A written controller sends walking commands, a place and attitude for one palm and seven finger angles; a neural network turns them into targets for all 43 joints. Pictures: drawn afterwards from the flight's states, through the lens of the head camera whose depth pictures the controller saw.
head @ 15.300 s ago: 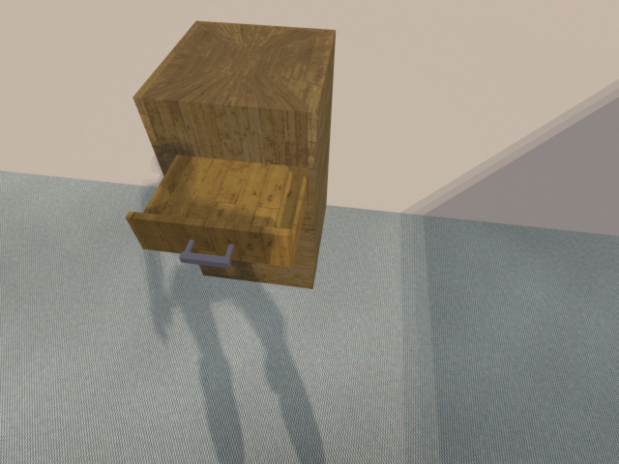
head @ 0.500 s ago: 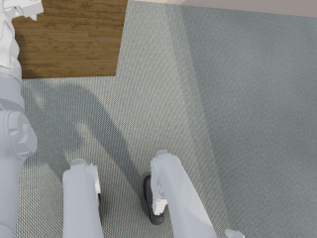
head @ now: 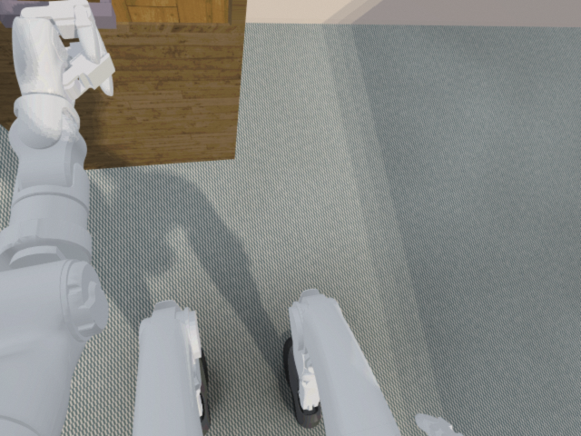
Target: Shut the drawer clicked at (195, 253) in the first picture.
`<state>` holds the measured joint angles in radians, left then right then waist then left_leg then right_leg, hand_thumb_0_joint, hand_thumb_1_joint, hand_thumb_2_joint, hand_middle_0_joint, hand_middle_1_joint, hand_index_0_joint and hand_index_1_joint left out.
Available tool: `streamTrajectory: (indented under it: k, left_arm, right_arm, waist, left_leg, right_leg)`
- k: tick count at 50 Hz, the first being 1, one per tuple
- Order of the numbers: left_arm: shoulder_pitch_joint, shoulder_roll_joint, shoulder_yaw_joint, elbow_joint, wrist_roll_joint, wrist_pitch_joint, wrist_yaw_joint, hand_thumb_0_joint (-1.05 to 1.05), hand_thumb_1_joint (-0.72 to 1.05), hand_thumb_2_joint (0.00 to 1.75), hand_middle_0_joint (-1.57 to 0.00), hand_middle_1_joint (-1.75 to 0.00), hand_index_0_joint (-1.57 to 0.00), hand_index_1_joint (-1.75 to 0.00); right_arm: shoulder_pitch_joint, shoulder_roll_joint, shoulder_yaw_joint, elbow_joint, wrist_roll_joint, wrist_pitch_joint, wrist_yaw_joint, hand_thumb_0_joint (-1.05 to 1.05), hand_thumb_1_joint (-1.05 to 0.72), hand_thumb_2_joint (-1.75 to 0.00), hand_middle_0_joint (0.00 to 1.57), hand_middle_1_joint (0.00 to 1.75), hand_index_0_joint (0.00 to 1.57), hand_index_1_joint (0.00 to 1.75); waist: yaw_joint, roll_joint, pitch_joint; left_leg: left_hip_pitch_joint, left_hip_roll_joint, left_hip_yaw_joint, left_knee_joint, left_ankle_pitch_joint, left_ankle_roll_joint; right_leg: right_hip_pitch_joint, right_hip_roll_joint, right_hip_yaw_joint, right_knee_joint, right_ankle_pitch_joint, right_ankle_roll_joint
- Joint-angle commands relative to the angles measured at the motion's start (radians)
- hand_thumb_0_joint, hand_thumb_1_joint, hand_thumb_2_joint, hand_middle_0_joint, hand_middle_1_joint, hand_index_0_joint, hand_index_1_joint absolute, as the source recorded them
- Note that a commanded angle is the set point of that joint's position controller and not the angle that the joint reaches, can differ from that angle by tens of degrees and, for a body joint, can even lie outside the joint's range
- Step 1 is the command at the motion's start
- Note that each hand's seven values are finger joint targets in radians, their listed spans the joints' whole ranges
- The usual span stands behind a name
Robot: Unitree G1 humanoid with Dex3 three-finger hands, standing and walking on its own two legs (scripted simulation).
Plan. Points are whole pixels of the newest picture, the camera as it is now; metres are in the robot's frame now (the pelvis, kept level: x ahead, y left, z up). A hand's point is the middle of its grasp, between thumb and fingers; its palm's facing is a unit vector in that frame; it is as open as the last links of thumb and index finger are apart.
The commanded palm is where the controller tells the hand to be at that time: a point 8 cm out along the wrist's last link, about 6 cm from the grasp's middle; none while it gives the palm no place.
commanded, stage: draw the hand back to the body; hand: left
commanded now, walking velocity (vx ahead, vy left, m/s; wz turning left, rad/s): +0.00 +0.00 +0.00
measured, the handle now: (59, 0) +0.63 +0.23 +0.02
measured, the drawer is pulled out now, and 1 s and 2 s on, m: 0.00 0.00 0.00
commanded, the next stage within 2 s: step back with the hand held close in 1.42 s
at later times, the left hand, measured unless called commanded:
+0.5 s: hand out of the picture +0.42 +0.20 +0.18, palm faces +0.08 -1.00 -0.04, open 3.3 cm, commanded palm +0.38 +0.25 +0.19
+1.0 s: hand out of the picture +0.30 +0.25 +0.33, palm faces +0.34 -0.88 -0.33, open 3.2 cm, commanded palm +0.25 +0.29 +0.36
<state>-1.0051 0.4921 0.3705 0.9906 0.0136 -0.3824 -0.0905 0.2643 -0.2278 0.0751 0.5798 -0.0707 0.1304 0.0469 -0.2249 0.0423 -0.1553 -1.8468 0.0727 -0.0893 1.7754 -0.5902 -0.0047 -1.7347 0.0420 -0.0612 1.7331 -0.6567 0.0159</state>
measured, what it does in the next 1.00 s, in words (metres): rises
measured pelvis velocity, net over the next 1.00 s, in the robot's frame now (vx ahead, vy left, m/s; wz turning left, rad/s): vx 0.09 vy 0.01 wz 0.11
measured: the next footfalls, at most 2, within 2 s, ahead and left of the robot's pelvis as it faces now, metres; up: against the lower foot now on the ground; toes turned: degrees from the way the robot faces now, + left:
none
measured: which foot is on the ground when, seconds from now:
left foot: down 0.00-1.00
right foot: down 0.00-1.00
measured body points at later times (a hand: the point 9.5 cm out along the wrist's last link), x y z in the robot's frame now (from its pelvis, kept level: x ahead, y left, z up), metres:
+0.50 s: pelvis +0.05 +0.00 +0.14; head +0.17 +0.03 +0.57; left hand +0.41 +0.26 +0.18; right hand +0.23 -0.24 +0.03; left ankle +0.07 +0.13 -0.48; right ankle +0.06 -0.13 -0.48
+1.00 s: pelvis +0.09 +0.01 +0.24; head +0.09 -0.01 +0.69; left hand +0.28 +0.29 +0.35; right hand +0.30 -0.18 +0.16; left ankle +0.07 +0.13 -0.48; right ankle +0.06 -0.13 -0.48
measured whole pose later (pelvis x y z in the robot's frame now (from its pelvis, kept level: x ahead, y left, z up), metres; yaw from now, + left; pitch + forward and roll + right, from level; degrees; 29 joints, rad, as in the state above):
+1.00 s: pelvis +0.09 +0.01 +0.24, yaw +6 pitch +2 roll -1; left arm 0.34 0.31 0.12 -0.21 -0.06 0.01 0.12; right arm 0.20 -0.21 0.06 0.50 0.04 0.03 -0.09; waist 0.01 0.06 -0.05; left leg -0.35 0.01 0.01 0.65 -0.34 0.00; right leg -0.26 -0.02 -0.01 0.61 -0.39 0.02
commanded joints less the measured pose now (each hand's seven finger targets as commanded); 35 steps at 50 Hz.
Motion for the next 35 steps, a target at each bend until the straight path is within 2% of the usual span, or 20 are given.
streamTrajectory:
  k: [1,2,4,5,6,7,10,13,16,17,19,20,24,25,27,28,29,30,33,35]
  left_arm:
    - [-0.399,0.191,0.026,-0.232,-0.024,-0.086,0.004,0.00,0.90,0.90,-1.40,-1.60,-1.40,-1.60]
    - [-0.389,0.205,0.042,-0.231,-0.028,-0.088,0.003,0.00,0.90,0.90,-1.40,-1.60,-1.40,-1.60]
    - [-0.282,0.270,0.100,-0.458,-0.055,-0.089,-0.010,0.00,0.90,0.90,-1.40,-1.60,-1.40,-1.60]
    - [-0.183,0.261,0.099,-0.562,-0.074,-0.075,-0.017,0.00,0.90,0.90,-1.40,-1.60,-1.40,-1.60]
    - [-0.089,0.216,0.066,-0.655,-0.089,-0.052,-0.026,0.00,0.90,0.90,-1.40,-1.60,-1.40,-1.60]
    - [-0.009,0.166,0.031,-0.727,-0.112,-0.018,-0.033,0.00,0.90,0.90,-1.40,-1.60,-1.40,-1.60]
    - [0.175,0.084,-0.017,-0.799,-0.160,0.083,-0.039,0.00,0.90,0.90,-1.40,-1.60,-1.40,-1.60]
    - [0.205,0.062,-0.026,-0.867,-0.195,0.105,-0.020,0.00,0.90,0.90,-1.40,-1.60,-1.40,-1.60]
    - [0.270,-0.001,-0.071,-0.895,-0.207,0.060,-0.010,0.00,0.90,0.90,-1.40,-1.60,-1.40,-1.60]
    - [0.310,-0.034,-0.098,-0.849,-0.209,0.050,-0.015,0.00,0.90,0.90,-1.40,-1.60,-1.40,-1.60]
    - [0.366,-0.079,-0.148,-0.805,-0.205,0.029,-0.034,0.00,0.90,0.90,-1.40,-1.60,-1.40,-1.60]
    - [0.385,-0.082,-0.160,-0.832,-0.202,0.017,-0.041,0.00,0.90,0.90,-1.40,-1.60,-1.40,-1.60]
    - [0.594,-0.094,-0.162,-0.802,-0.218,0.028,-0.069,0.00,0.90,0.90,-1.40,-1.60,-1.40,-1.60]
    - [0.630,-0.077,-0.148,-0.822,-0.224,0.027,-0.071,0.00,0.90,0.90,-1.40,-1.60,-1.40,-1.60]
    - [0.706,-0.067,-0.130,-0.870,-0.235,0.029,-0.069,0.00,0.90,0.90,-1.40,-1.60,-1.40,-1.60]
    - [0.783,0.021,-0.161,-0.878,-0.103,0.127,0.027,0.00,0.90,0.90,-1.40,-1.60,-1.40,-1.60]
    - [0.785,-0.048,-0.206,-0.985,-0.102,0.172,0.077,0.00,0.90,0.90,-1.40,-1.60,-1.40,-1.60]
    - [0.802,-0.049,-0.218,-1.037,-0.091,0.207,0.114,0.00,0.90,0.90,-1.40,-1.60,-1.40,-1.60]
    - [0.865,-0.024,-0.212,-1.129,-0.071,0.273,0.199,0.00,0.90,0.90,-1.40,-1.60,-1.40,-1.60]
    - [0.871,-0.017,-0.213,-1.161,-0.068,0.297,0.232,0.00,0.90,0.90,-1.40,-1.60,-1.40,-1.60]
  right_arm:
    - [0.194,-0.204,-0.081,-0.027,-0.001,0.003,-0.013,0.00,-0.90,-0.90,0.20,0.30,0.20,0.30]
    - [0.192,-0.204,-0.081,-0.025,-0.002,0.007,-0.014,0.00,-0.90,-0.90,0.20,0.30,0.20,0.30]
    - [0.176,-0.206,-0.095,-0.079,0.014,0.017,-0.010,0.00,-0.90,-0.90,0.20,0.30,0.20,0.30]
    - [0.161,-0.201,-0.102,-0.104,0.027,0.018,-0.008,0.00,-0.90,-0.90,0.20,0.30,0.20,0.30]
    - [0.149,-0.196,-0.109,-0.123,0.042,0.019,-0.003,0.00,-0.90,-0.90,0.20,0.30,0.20,0.30]
    - [0.135,-0.189,-0.115,-0.135,0.059,0.017,0.000,0.00,-0.90,-0.90,0.20,0.30,0.20,0.30]
    - [0.105,-0.178,-0.114,-0.143,0.096,-0.007,-0.014,0.00,-0.90,-0.90,0.20,0.30,0.20,0.30]
    - [0.083,-0.173,-0.116,-0.117,0.110,-0.052,-0.045,0.00,-0.90,-0.90,0.20,0.30,0.20,0.30]
    - [0.064,-0.159,-0.120,-0.091,0.109,-0.102,-0.066,0.00,-0.90,-0.90,0.20,0.30,0.20,0.30]
    - [0.062,-0.157,-0.121,-0.081,0.109,-0.111,-0.069,0.00,-0.90,-0.90,0.20,0.30,0.20,0.30]
    - [0.052,-0.157,-0.124,-0.079,0.110,-0.124,-0.073,0.00,-0.90,-0.90,0.20,0.30,0.20,0.30]
    - [0.049,-0.156,-0.126,-0.085,0.111,-0.130,-0.072,0.00,-0.90,-0.90,0.20,0.30,0.20,0.30]
    - [0.016,-0.156,-0.123,-0.135,0.118,-0.120,-0.071,0.00,-0.90,-0.90,0.20,0.30,0.20,0.30]
    - [0.010,-0.158,-0.122,-0.149,0.119,-0.118,-0.072,0.00,-0.90,-0.90,0.20,0.30,0.20,0.30]
    - [-0.008,-0.154,-0.118,-0.184,0.121,-0.112,-0.074,0.00,-0.90,-0.90,0.20,0.30,0.20,0.30]
    - [-0.040,-0.133,-0.118,-0.217,0.123,-0.058,-0.088,0.00,-0.90,-0.90,0.20,0.30,0.20,0.30]
    - [-0.043,-0.115,-0.112,-0.265,0.127,-0.042,-0.099,0.00,-0.90,-0.90,0.20,0.30,0.20,0.30]
    - [-0.055,-0.114,-0.109,-0.276,0.126,-0.035,-0.110,0.00,-0.90,-0.90,0.20,0.30,0.20,0.30]
    - [-0.077,-0.110,-0.088,-0.285,0.122,-0.033,-0.140,0.00,-0.90,-0.90,0.20,0.30,0.20,0.30]
    - [-0.094,-0.114,-0.079,-0.280,0.119,-0.051,-0.156,0.00,-0.90,-0.90,0.20,0.30,0.20,0.30]
  waist:
    - [-0.010,0.179,-0.676]
    - [-0.003,0.180,-0.676]
    - [0.080,0.237,-0.851]
    - [0.112,0.266,-0.924]
    - [0.126,0.270,-0.973]
    - [0.126,0.247,-0.970]
    - [0.106,0.088,-0.827]
    - [0.087,0.012,-0.691]
    - [0.089,0.057,-0.633]
    - [0.082,0.019,-0.572]
    - [0.083,0.025,-0.491]
    - [0.097,0.076,-0.496]
    - [0.135,0.029,-0.381]
    - [0.149,0.057,-0.370]
    - [0.164,0.025,-0.344]
    - [0.228,0.069,-0.397]
    - [0.194,0.077,-0.347]
    - [0.195,0.095,-0.332]
    - [0.188,0.075,-0.251]
    - [0.180,0.027,-0.197]
  left_leg:
    - [0.603,-0.028,0.006,-0.153,0.277,0.043]
    - [0.598,-0.027,0.007,-0.151,0.286,0.042]
    - [0.731,-0.029,0.019,-0.200,0.388,0.035]
    - [0.819,-0.031,0.021,-0.232,0.456,0.029]
    - [0.891,-0.033,0.020,-0.267,0.504,0.024]
    - [0.919,-0.034,0.023,-0.296,0.516,0.025]
    - [0.862,-0.038,0.032,-0.361,0.453,0.038]
    - [0.814,-0.042,0.053,-0.414,0.351,0.046]
    - [0.914,-0.051,0.058,-0.475,0.360,0.036]
    - [0.928,-0.052,0.058,-0.498,0.350,0.035]
    - [0.973,-0.055,0.062,-0.544,0.331,0.032]
    - [1.030,-0.057,0.064,-0.564,0.359,0.030]
    - [1.094,-0.062,0.079,-0.667,0.373,0.030]
    - [1.125,-0.065,0.078,-0.689,0.397,0.030]
    - [1.157,-0.064,0.084,-0.737,0.411,0.029]
    - [1.283,-0.070,0.102,-0.843,0.434,0.018]
    - [1.333,-0.067,0.102,-0.883,0.439,0.019]
    - [1.365,-0.068,0.105,-0.900,0.448,0.023]
    - [1.422,-0.056,0.089,-0.974,0.438,0.024]
    - [1.456,-0.052,0.084,-1.018,0.430,0.031]
  right_leg:
    - [0.264,0.022,-0.006,-0.232,0.255,-0.043]
    - [0.273,0.021,-0.006,-0.229,0.263,-0.043]
    - [0.422,0.019,0.012,-0.253,0.354,-0.049]
    - [0.476,0.018,0.017,-0.265,0.415,-0.053]
    - [0.528,0.016,0.017,-0.289,0.465,-0.053]
    - [0.576,0.014,0.017,-0.318,0.495,-0.050]
    - [0.687,0.008,0.024,-0.405,0.514,-0.035]
    - [0.755,0.000,0.041,-0.498,0.462,-0.016]
    - [0.766,-0.007,0.038,-0.555,0.450,-0.017]
    - [0.765,-0.005,0.030,-0.579,0.436,-0.016]
    - [0.764,-0.006,0.021,-0.620,0.403,-0.018]
    - [0.777,-0.007,0.020,-0.632,0.421,-0.026]
    - [0.888,-0.009,0.009,-0.714,0.451,-0.028]
    - [0.916,-0.009,0.007,-0.724,0.473,-0.033]
    - [0.987,-0.008,0.003,-0.757,0.500,-0.030]
    - [1.075,-0.026,0.044,-0.835,0.494,-0.052]
    - [1.091,-0.027,0.026,-0.865,0.496,-0.049]
    - [1.122,-0.027,0.031,-0.894,0.512,-0.049]
    - [1.190,-0.031,0.020,-0.962,0.508,-0.046]
    - [1.234,-0.031,0.016,-1.009,0.512,-0.043]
